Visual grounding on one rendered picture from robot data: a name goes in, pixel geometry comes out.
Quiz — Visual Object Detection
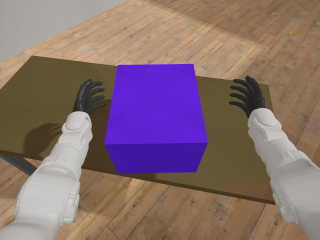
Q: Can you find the table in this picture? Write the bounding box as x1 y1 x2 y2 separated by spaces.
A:
0 55 276 205

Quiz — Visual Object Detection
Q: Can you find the left robot forearm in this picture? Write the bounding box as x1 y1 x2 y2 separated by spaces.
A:
14 111 93 218

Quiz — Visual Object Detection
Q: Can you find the carton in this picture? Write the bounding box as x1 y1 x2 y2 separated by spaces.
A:
104 64 208 174

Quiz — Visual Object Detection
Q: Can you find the right robot hand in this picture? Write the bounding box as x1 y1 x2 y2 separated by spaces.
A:
229 76 265 119

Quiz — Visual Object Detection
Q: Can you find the left robot hand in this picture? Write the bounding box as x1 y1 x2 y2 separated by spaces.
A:
73 78 105 118

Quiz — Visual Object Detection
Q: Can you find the left robot upper arm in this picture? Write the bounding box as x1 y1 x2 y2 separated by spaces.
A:
0 172 81 240

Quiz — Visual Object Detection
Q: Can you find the right robot forearm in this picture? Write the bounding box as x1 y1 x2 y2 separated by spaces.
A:
247 108 320 180

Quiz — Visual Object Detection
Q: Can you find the right robot upper arm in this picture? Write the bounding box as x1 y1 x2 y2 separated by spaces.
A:
270 166 320 240

